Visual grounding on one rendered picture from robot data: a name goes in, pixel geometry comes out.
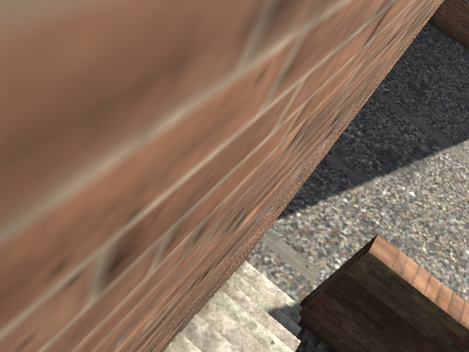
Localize stairs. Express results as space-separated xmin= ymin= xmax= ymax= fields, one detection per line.
xmin=163 ymin=260 xmax=302 ymax=352

